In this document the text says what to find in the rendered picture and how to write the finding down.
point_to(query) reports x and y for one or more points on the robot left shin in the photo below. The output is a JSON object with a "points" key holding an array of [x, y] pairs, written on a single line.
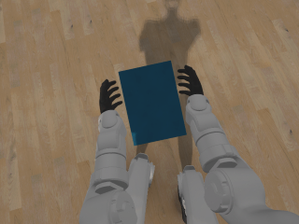
{"points": [[139, 155]]}

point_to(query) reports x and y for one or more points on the robot left upper arm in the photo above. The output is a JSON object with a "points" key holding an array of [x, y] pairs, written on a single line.
{"points": [[112, 207]]}

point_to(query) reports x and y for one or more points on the robot right hand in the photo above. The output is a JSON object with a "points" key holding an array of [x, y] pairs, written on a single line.
{"points": [[194, 84]]}

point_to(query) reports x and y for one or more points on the robot left hand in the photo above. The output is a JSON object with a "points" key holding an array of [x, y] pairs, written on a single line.
{"points": [[105, 103]]}

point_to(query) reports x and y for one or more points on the left robot forearm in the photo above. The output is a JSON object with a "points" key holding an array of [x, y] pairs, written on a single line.
{"points": [[110, 156]]}

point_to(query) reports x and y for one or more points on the right robot forearm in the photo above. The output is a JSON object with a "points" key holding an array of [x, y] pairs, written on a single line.
{"points": [[209, 137]]}

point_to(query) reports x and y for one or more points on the carton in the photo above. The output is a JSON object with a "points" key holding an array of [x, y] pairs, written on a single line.
{"points": [[152, 104]]}

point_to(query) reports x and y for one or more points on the left robot thigh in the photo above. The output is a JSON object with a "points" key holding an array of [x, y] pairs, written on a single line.
{"points": [[140, 177]]}

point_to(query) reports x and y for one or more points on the robot right upper arm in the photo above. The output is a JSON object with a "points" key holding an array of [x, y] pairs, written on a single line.
{"points": [[238, 195]]}

